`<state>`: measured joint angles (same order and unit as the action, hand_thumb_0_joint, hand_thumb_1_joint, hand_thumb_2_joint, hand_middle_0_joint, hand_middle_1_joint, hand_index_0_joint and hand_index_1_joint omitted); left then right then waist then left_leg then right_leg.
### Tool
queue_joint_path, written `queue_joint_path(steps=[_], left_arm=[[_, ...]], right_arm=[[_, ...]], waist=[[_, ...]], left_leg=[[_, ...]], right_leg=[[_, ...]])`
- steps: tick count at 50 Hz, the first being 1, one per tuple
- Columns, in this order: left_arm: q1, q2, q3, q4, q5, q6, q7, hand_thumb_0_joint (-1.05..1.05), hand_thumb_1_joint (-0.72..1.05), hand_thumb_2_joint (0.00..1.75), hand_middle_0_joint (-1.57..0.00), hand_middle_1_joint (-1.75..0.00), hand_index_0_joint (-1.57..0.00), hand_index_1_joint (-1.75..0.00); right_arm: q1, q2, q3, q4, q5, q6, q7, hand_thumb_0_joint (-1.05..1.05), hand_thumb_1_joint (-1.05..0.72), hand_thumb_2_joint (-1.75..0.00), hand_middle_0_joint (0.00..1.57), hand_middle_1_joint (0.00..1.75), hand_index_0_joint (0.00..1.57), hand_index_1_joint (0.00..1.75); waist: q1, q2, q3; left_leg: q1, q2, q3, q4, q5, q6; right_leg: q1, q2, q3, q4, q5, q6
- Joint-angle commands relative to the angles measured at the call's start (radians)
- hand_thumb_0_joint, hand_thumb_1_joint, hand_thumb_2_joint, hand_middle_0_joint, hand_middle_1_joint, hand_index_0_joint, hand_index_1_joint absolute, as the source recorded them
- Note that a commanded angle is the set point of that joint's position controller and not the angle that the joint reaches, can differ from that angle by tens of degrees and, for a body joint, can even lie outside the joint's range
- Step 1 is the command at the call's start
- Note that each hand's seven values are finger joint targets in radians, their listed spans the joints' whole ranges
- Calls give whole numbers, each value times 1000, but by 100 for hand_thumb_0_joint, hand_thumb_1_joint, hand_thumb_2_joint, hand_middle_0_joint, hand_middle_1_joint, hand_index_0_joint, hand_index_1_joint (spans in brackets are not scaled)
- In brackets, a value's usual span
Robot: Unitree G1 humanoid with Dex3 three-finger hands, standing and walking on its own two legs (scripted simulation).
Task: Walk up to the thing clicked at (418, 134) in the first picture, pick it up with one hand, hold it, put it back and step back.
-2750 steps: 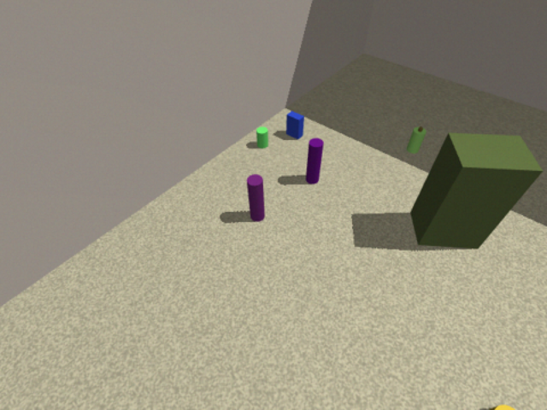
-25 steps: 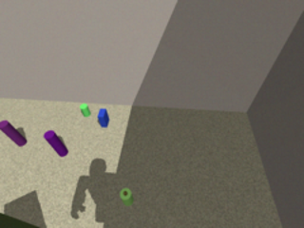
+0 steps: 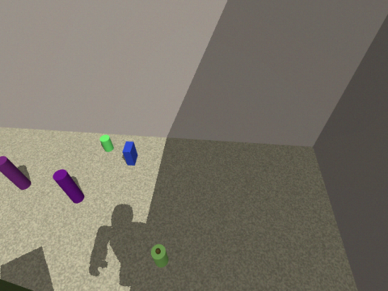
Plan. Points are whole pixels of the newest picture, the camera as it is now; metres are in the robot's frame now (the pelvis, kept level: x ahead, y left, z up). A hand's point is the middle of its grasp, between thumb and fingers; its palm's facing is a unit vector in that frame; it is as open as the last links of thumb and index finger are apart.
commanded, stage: stand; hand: left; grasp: from the side
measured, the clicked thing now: (159, 255) +0.40 +0.19 -0.70
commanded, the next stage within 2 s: step back in 0.14 s
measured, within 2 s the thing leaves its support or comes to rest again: neither
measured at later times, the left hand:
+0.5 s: hand out of the picture +0.04 +0.27 -0.17, palm faces -0.02 -0.92 -0.40, open 7.4 cm
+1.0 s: hand out of the picture -0.05 +0.32 -0.18, palm faces -0.07 -0.92 -0.37, open 7.4 cm
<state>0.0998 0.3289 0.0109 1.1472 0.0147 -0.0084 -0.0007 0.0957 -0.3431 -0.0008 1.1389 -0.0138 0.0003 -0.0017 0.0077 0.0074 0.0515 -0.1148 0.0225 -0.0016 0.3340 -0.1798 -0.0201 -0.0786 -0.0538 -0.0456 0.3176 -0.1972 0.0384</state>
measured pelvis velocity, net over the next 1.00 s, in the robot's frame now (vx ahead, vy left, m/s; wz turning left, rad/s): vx -0.15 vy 0.06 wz -0.04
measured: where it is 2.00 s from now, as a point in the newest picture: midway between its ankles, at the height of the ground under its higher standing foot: outside the picture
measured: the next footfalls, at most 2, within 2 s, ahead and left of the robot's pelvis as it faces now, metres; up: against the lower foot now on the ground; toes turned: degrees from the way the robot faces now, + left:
left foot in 0.64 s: -0.09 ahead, +0.13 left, +0.00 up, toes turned +0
right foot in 1.02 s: -0.13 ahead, -0.05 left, +0.00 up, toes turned +1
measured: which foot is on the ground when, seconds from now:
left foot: down 0.00-0.40, up 0.42-0.62, down 0.64-1.00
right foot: down 0.00-0.64, up 0.66-1.00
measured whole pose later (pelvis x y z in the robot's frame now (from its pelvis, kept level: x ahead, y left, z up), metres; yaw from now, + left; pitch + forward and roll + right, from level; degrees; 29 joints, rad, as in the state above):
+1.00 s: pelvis -0.15 +0.06 -0.03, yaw -2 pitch -1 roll +1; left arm 0.13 0.37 0.06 0.89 0.01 0.06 0.01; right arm 0.14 -0.36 -0.05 0.86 -0.02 0.04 -0.03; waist -0.01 -0.03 0.20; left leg -0.29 -0.06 0.09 0.63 -0.32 0.08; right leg -0.31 0.04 0.07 0.74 -0.42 0.00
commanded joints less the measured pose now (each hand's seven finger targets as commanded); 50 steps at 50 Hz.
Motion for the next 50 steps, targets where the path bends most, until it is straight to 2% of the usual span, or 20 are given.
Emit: queue_joint_path(steps=[1,6,7,11,17,19,21,22,25,28,30,31,32,33,34,35,37,39,46,50], left_arm=[[-20,210,39,-60,1,-20,17,0,90,90,-20,-30,-20,-30],[-21,211,40,-63,3,-20,16,0,90,90,-20,-30,-20,-30],[-27,292,83,-89,-23,-11,19,0,90,90,-20,-30,-20,-30],[-13,260,89,-135,-27,0,25,0,90,90,-20,-30,-20,-30],[1,248,90,-193,-9,21,18,0,90,90,-20,-30,-20,-30],[12,287,103,-208,-3,21,16,0,90,90,-20,-30,-20,-30],[-48,364,122,-250,14,16,21,0,90,90,-20,-30,-20,-30],[-68,378,129,-273,27,12,25,0,90,90,-20,-30,-20,-30],[-161,315,120,-310,29,15,27,0,90,90,-20,-30,-20,-30],[-102,304,121,-325,35,21,33,0,90,90,-20,-30,-20,-30],[-118,312,120,-344,15,35,34,0,90,90,-20,-30,-20,-30],[-83,278,110,-342,2,48,29,0,90,90,-20,-30,-20,-30],[-34,218,98,-352,-11,57,26,0,90,90,-20,-30,-20,-30],[-26,183,93,-351,-14,61,36,0,90,90,-20,-30,-20,-30],[-54,226,103,-358,-3,59,50,0,90,90,-20,-30,-20,-30],[-91,242,104,-348,0,57,57,0,90,90,-20,-30,-20,-30],[-61,238,107,-335,-17,59,50,0,90,90,-20,-30,-20,-30],[20,229,98,-336,-16,58,45,0,90,90,-20,-30,-20,-30],[-7,217,99,-366,3,32,36,0,90,90,-20,-30,-20,-30],[90,200,103,-329,15,26,28,0,90,90,-20,-30,-20,-30]], right_arm=[[-38,-203,-42,-55,-1,-26,-13,0,-90,-90,20,30,20,30],[-41,-208,-44,-55,-1,-25,-13,0,-90,-90,20,30,20,30],[-62,-269,-66,-84,16,-7,-2,0,-90,-90,20,30,20,30],[-27,-255,-78,-124,28,10,3,0,-90,-90,20,30,20,30],[-54,-271,-105,-196,20,37,9,0,-90,-90,20,30,20,30],[-58,-248,-103,-216,19,44,11,0,-90,-90,20,30,20,30],[-21,-213,-96,-229,12,58,16,0,-90,-90,20,30,20,30],[14,-223,-99,-234,8,65,18,0,-90,-90,20,30,20,30],[107,-230,-109,-218,28,60,24,0,-90,-90,20,30,20,30],[117,-231,-100,-234,19,45,17,0,-90,-90,20,30,20,30],[174,-217,-102,-229,0,29,9,0,-90,-90,20,30,20,30],[157,-224,-110,-225,-13,20,3,0,-90,-90,20,30,20,30],[124,-295,-129,-247,-37,12,-4,0,-90,-90,20,30,20,30],[105,-375,-141,-260,-46,12,-6,0,-90,-90,20,30,20,30],[105,-421,-147,-279,-32,11,-8,0,-90,-90,20,30,20,30],[88,-405,-146,-279,-28,8,-13,0,-90,-90,20,30,20,30],[4,-293,-119,-297,-38,9,-28,0,-90,-90,20,30,20,30],[15,-253,-116,-302,-25,9,-40,0,-90,-90,20,30,20,30],[115,-248,-125,-320,-8,15,-46,0,-90,-90,20,30,20,30],[50,-264,-124,-341,4,25,-37,0,-90,-90,20,30,20,30]], waist=[[-2,4,-78],[-3,1,-79],[-12,-7,15],[-25,8,-93],[-20,35,-126],[-7,-34,-126],[6,-227,-91],[-8,-228,-82],[-53,-203,-84],[-9,-219,-112],[-44,-212,-130],[-36,-106,-117],[-5,108,-102],[4,217,-70],[-51,215,-84],[-62,218,-61],[-10,162,-38],[18,152,-85],[-54,99,-117],[-11,94,-109]], left_leg=[[9,106,-76,-37,209,32],[9,111,-82,-41,175,36],[-65,89,-90,63,340,62],[-66,110,-93,120,427,105],[-160,101,-126,185,176,147],[-183,17,-77,323,20,107],[-227,-118,-23,671,-352,53],[-240,-83,-78,744,-376,55],[-219,-79,-83,746,-324,58],[-264,-36,-52,466,-304,52],[-189,-22,-26,166,-134,53],[-123,-9,-47,42,33,35],[-41,139,-277,18,307,47],[25,237,-416,52,521,88],[-52,316,-476,57,575,185],[-125,318,-498,17,471,202],[-30,169,-237,104,557,108],[89,126,-174,133,553,40],[172,209,-215,190,516,196],[27,202,-221,217,344,181]], right_leg=[[18,-92,66,-41,185,-38],[16,-93,68,-45,155,-42],[-63,-82,79,54,316,-56],[-40,-56,47,174,302,-80],[-114,-51,90,241,94,-118],[-149,-145,179,151,118,-181],[-249,-358,374,-11,168,-315],[-275,-386,396,-5,160,-343],[-282,-263,214,72,169,-266],[-120,-234,211,172,212,-218],[-75,-217,186,280,254,-173],[-131,-155,137,385,193,-144],[-296,-10,78,557,-19,-94],[-503,146,116,645,-408,-73],[-461,146,224,724,-475,-56],[-441,150,267,803,-448,-56],[-492,145,286,828,-303,-72],[-516,147,234,791,-210,-73],[-386,86,143,476,-258,-34],[-203,82,80,214,-108,-72]])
